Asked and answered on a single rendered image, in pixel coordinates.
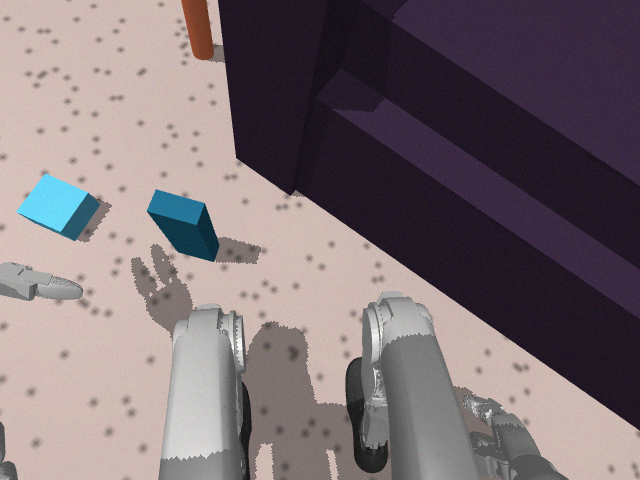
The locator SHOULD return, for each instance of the right robot foot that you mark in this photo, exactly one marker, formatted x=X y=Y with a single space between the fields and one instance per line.
x=368 y=460

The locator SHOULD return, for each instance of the left robot hand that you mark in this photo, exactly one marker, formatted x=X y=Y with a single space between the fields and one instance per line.
x=19 y=281

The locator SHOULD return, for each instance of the left robot arm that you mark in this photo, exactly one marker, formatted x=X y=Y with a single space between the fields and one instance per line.
x=7 y=469

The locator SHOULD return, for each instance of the right robot hand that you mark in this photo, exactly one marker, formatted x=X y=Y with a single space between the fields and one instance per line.
x=510 y=437

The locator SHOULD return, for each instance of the right robot arm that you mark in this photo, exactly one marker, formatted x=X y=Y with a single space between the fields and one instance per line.
x=533 y=467

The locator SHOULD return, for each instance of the sofa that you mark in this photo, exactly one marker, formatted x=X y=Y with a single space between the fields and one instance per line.
x=492 y=147

